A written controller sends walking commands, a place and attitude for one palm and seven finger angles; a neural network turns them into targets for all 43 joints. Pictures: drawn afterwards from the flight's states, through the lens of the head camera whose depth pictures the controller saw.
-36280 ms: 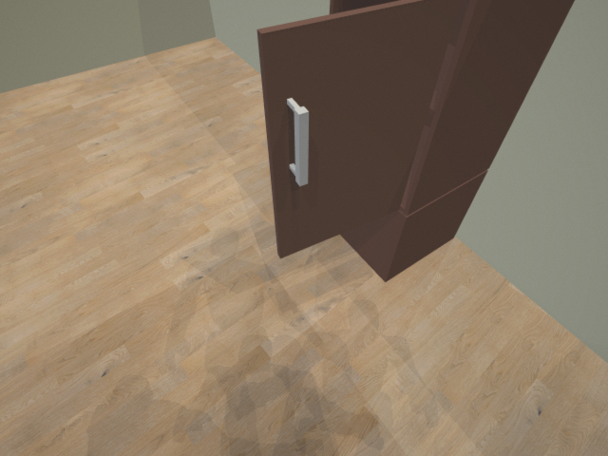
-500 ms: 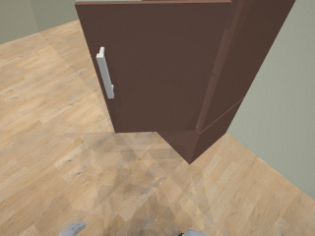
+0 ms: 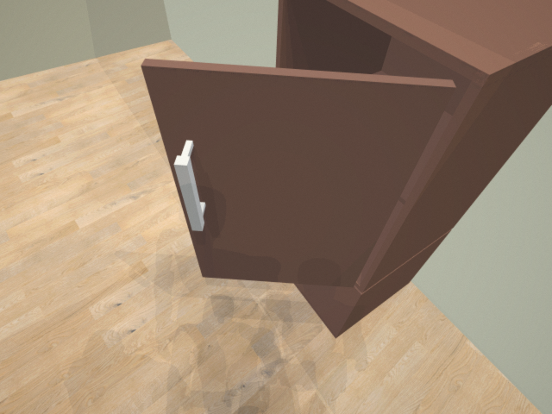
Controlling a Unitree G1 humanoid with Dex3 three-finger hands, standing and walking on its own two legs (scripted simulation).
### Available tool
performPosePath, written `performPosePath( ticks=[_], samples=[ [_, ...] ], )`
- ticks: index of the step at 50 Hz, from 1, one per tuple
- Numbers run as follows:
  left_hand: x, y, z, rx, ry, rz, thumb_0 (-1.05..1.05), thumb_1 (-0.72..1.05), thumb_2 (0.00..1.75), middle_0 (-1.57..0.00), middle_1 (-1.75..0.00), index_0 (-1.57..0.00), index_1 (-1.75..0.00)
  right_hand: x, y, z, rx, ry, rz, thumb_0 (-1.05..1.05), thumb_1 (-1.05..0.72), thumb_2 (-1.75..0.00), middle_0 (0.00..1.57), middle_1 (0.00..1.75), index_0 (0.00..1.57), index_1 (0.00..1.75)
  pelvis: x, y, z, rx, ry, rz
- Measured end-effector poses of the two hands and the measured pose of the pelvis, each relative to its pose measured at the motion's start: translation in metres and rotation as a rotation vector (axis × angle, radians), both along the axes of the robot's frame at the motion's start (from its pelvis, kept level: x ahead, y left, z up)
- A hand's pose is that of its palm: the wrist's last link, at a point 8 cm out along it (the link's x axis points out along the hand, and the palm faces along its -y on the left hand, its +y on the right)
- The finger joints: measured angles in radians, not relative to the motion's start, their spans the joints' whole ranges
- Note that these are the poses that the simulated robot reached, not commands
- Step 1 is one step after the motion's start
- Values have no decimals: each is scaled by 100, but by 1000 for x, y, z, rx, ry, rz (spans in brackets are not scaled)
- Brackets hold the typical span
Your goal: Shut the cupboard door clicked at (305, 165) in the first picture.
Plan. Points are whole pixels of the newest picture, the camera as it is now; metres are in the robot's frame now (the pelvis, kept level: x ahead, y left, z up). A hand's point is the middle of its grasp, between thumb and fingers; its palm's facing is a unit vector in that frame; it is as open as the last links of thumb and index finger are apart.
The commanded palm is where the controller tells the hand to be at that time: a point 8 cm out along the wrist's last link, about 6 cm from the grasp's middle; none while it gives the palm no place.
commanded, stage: come to a stop and stand still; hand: left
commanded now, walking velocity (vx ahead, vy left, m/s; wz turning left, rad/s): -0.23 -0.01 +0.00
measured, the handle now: (193, 188) +0.44 +0.18 +0.04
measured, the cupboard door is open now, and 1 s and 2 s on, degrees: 52 52 52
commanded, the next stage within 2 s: look again from close up in 1.08 s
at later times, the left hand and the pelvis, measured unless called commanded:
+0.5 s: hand out of the picture +0.02 +0.18 -0.18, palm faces +0.03 -0.98 -0.20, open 7.4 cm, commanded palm none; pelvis -0.03 +0.00 +0.00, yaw +0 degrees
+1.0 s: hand out of the picture -0.07 +0.19 -0.18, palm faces +0.01 -0.99 -0.14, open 7.4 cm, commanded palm none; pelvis -0.05 +0.03 +0.01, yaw -2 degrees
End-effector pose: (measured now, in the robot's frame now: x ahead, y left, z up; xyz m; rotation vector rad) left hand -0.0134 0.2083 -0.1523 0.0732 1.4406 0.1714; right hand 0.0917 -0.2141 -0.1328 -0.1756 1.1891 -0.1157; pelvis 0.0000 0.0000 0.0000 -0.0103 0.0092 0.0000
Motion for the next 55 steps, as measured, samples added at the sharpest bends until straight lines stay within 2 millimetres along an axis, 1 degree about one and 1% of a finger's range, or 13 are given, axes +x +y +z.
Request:
performPosePath(
  ticks=[3, 8, 12, 16, 21, 24, 27, 30, 36, 42, 46, 51, 55],
  samples=[
    [10, 7, 4, 42, -18, -10, 0, 91, 90, -20, -30, -20, -30, 0, -9, -6, 4, 3, -13, 0, -90, -90, 20, 30, 20, 30, -1, -4, -2, 4, 5, 0],
    [27, 19, 11, 131, -84, -33, 0, 91, 90, -20, -30, -20, -30, -17, -36, -19, -1, 49, -31, 0, -90, -90, 20, 30, 20, 30, -8, -18, -9, 22, 11, -5],
    [29, 21, 19, 158, -105, -65, 0, 91, 90, -20, -30, -20, -30, -35, -52, -18, -17, 88, -64, 0, -90, -90, 20, 30, 20, 30, -13, -22, -6, 26, -3, -7],
    [28, 21, 20, 143, -103, -91, 0, 91, 90, -20, -30, -20, -30, -53, -55, -14, -24, 111, -85, 0, -91, -90, 19, 30, 20, 30, -18, -20, -3, 31, -11, -12],
    [28, 21, 8, 98, -115, -91, 0, 91, 90, -20, -30, -20, -30, -77, -46, -13, -37, 132, -81, 0, -91, -90, 19, 30, 20, 30, -23, -11, -7, 6, -15, -9],
    [26, 21, 2, 68, -122, -74, 0, 91, 90, -20, -30, -20, -30, -92, -33, -10, -41, 161, -71, 0, -91, -90, 19, 30, 20, 30, -26, -6, -6, 6, -27, -5],
    [21, 19, 2, 39, -119, -65, 0, 91, 90, -20, -30, -20, -30, -106, -20, -5, -32, 179, -68, 0, -91, -90, 19, 30, 20, 30, -30, -1, -1, 6, -32, -10],
    [12, 22, 3, 32, -105, -64, 0, 92, 90, -20, -30, -20, -30, -117, -8, -3, -21, 190, -71, 0, -91, -90, 19, 30, 20, 30, -33, 3, 2, 5, -33, -15],
    [-14, 28, 4, 19, -50, -68, 0, 92, 90, -20, -30, -20, -30, -137, 5, -2, -8, 206, -91, 1, -91, -90, 20, 30, 20, 30, -39, 13, 5, 6, -36, -24],
    [-40, 30, 3, 8, 6, -64, 0, 91, 90, -20, -30, -20, -30, -152, 17, -2, 3, 222, -107, 0, -91, -90, 20, 30, 20, 30, -43, 20, 6, 7, -39, -31],
    [-53, 29, 3, -3, 34, -59, 0, 91, 90, -20, -30, -20, -30, -160, 23, -2, 8, 231, -113, 0, -91, -90, 20, 30, 20, 30, -44, 24, 6, 8, -39, -34],
    [-63, 27, 1, -16, 54, -55, 0, 91, 90, -20, -30, -20, -30, -165, 30, -2, 11, 240, -119, 0, -90, -90, 20, 30, 20, 30, -46, 28, 5, 8, -39, -35],
    [-66, 25, 1, -26, 60, -54, 0, 91, 90, -20, -30, -20, -30, -168, 34, -2, 13, 241, -123, 0, -90, -90, 20, 30, 20, 30, -47, 30, 5, 8, -37, -36]
  ],
)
